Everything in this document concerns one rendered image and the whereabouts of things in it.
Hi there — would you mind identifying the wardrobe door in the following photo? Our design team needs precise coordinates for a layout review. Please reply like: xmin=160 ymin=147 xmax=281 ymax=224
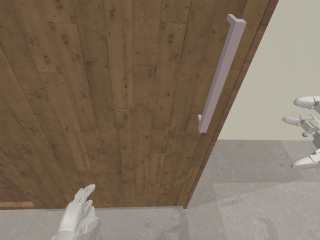
xmin=0 ymin=167 xmax=31 ymax=202
xmin=0 ymin=0 xmax=269 ymax=209

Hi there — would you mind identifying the right robot hand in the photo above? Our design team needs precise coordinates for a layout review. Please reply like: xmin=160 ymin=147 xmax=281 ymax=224
xmin=282 ymin=96 xmax=320 ymax=171

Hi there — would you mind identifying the left robot hand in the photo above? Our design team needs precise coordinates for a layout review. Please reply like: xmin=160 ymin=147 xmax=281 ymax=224
xmin=58 ymin=184 xmax=98 ymax=238

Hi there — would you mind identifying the left robot forearm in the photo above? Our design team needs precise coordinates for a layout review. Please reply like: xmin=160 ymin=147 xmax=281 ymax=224
xmin=51 ymin=230 xmax=77 ymax=240

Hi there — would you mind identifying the handle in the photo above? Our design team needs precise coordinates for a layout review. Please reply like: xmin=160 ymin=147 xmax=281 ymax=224
xmin=197 ymin=14 xmax=247 ymax=133

